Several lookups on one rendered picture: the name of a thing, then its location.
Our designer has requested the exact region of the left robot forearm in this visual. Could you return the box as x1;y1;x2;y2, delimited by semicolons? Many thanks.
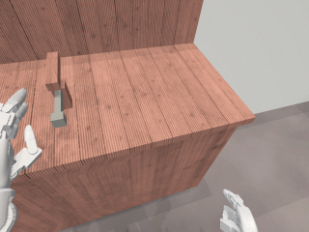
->
0;188;18;232

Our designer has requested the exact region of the robot right hand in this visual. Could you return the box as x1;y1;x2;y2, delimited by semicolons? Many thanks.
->
220;189;259;232

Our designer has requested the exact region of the robot left hand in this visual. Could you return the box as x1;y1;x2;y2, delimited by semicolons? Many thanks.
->
0;88;42;189

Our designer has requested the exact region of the tap lever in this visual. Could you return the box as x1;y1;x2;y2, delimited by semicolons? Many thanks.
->
50;85;67;129

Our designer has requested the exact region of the counter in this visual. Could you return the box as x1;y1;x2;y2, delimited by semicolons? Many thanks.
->
0;0;256;232

